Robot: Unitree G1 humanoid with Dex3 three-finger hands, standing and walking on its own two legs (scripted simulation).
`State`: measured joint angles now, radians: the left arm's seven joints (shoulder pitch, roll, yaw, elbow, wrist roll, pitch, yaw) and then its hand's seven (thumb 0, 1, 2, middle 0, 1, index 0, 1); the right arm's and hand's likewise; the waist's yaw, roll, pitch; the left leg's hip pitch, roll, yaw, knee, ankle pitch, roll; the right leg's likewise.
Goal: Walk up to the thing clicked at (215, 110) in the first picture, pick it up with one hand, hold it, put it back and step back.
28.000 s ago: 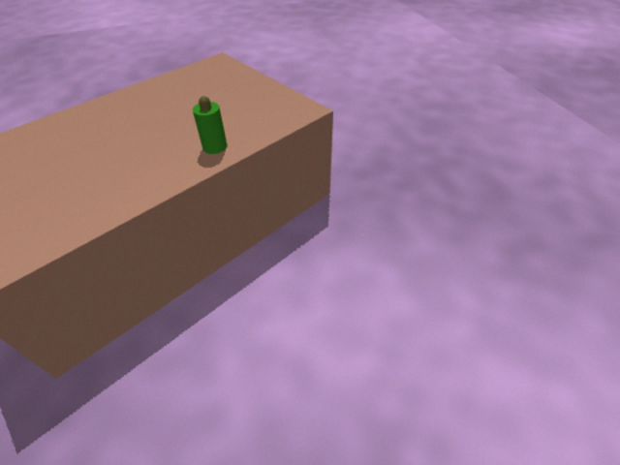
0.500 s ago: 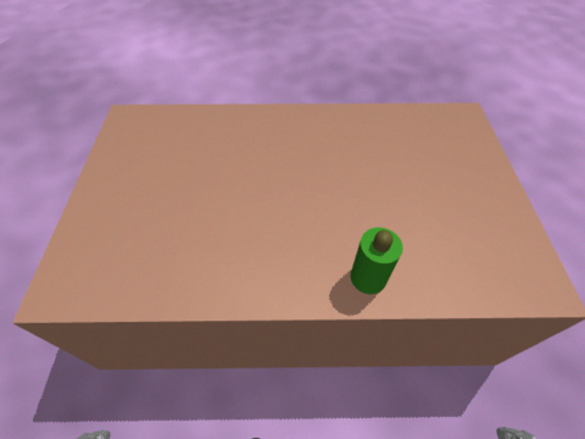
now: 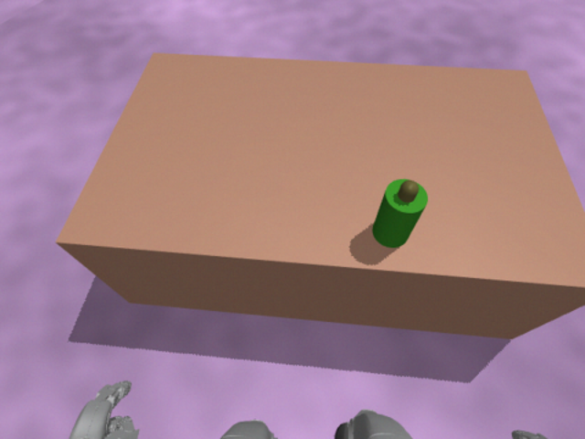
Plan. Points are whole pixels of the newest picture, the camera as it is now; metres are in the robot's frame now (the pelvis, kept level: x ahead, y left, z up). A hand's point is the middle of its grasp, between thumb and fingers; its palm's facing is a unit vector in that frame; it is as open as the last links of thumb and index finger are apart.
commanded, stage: step back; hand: right
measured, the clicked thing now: (399, 210) +0.57 -0.20 -0.21
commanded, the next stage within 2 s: none
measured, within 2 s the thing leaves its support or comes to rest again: neither
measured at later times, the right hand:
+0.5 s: hand out of the picture -0.03 -0.27 -0.15, palm faces +0.08 +0.94 -0.34, open 7.4 cm
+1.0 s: hand out of the picture -0.22 -0.22 -0.12, palm faces +0.00 +0.90 -0.43, open 7.4 cm
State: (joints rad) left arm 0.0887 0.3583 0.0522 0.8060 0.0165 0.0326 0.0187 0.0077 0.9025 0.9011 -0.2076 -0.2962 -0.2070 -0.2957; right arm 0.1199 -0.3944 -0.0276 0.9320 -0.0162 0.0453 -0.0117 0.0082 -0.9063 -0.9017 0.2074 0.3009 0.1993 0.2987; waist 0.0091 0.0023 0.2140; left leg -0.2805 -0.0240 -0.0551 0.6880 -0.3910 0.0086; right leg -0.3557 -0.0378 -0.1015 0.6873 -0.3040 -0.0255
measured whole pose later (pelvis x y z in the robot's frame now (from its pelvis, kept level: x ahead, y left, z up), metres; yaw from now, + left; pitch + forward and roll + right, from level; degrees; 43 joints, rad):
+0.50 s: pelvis -0.14 +0.00 +0.00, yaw -7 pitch -3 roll +0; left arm 0.23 0.35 0.06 0.89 0.04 0.03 -0.01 0.01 0.91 0.90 -0.20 -0.30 -0.20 -0.30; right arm 0.07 -0.40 -0.05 0.86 -0.01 0.08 0.00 0.01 -0.91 -0.90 0.21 0.30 0.20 0.30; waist 0.03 0.07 0.16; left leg -0.48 -0.01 -0.06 0.84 -0.42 0.00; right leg -0.24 0.03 0.03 0.66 -0.36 -0.02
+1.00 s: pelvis -0.28 +0.05 +0.01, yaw -3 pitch -2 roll -2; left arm 0.12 0.39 0.07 0.83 0.00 0.07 0.02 0.01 0.91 0.90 -0.21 -0.30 -0.20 -0.30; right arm 0.18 -0.36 -0.03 0.89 -0.04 0.04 0.00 0.01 -0.90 -0.90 0.21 0.30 0.20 0.30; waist -0.01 -0.04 0.14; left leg -0.28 0.00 -0.03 0.59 -0.27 0.03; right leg -0.50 0.12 0.14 1.23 -0.51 -0.02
